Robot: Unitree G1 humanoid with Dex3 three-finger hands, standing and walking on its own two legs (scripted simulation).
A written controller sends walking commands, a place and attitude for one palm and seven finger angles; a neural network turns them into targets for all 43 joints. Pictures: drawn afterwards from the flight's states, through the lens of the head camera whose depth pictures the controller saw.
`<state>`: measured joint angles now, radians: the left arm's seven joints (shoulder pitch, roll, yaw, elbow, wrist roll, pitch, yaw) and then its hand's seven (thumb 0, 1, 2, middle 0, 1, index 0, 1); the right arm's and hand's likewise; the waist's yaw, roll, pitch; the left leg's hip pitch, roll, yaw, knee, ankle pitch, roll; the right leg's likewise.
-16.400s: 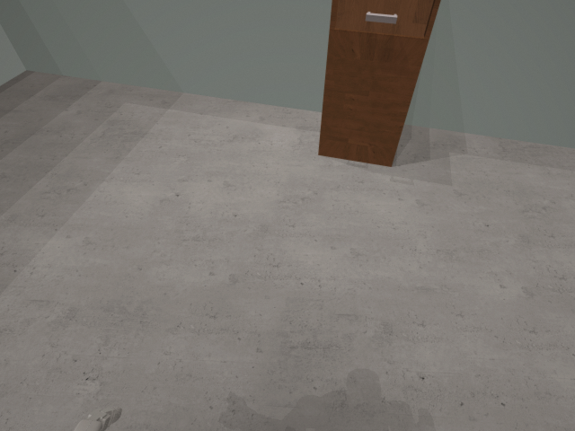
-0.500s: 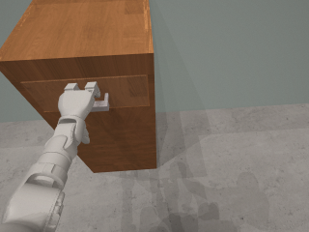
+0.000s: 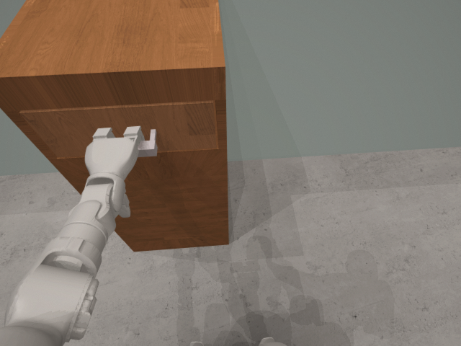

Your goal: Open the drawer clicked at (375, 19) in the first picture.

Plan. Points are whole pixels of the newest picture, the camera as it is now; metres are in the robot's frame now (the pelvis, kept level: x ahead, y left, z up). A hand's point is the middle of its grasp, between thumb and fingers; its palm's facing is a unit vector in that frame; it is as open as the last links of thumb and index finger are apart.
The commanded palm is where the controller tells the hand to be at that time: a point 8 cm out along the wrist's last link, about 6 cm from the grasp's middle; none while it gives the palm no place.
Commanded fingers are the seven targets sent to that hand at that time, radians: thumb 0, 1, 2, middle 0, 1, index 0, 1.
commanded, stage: lower the fingers behind the handle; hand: left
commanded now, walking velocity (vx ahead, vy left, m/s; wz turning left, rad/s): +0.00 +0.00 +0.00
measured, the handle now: (127, 142) +0.50 +0.21 +0.02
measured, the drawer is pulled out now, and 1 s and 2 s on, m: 0.00 0.00 0.05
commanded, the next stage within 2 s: close the thumb around the handle in 0.46 s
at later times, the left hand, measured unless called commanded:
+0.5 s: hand (124, 167) +0.45 +0.21 +0.00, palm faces -0.06 -0.03 -1.00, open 13.7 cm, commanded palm +0.43 +0.22 +0.05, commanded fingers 0.00 -0.50 0.30 -0.30 -1.20 -0.30 -1.20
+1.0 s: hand (125, 167) +0.46 +0.21 +0.00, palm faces -0.03 -0.03 -1.00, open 8.7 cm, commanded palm +0.43 +0.22 +0.05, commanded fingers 0.00 0.79 0.85 -0.39 -1.34 -0.39 -1.34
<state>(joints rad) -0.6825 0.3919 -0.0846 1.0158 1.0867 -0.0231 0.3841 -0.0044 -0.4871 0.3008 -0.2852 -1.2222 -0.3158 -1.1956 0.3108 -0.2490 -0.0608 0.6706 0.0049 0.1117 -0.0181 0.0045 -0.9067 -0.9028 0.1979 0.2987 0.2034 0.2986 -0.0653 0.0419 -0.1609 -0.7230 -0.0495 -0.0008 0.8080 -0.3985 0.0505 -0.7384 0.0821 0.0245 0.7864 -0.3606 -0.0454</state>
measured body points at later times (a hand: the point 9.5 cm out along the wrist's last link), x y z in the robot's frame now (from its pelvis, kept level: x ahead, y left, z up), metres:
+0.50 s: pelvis +0.00 +0.00 +0.00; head +0.09 +0.00 +0.44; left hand +0.45 +0.21 +0.05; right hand +0.04 -0.26 -0.14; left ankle -0.02 +0.09 -0.70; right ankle +0.00 -0.09 -0.70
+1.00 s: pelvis +0.01 +0.01 +0.00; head +0.09 +0.00 +0.44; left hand +0.45 +0.21 +0.05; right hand +0.05 -0.25 -0.14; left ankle -0.02 +0.09 -0.70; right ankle +0.00 -0.09 -0.70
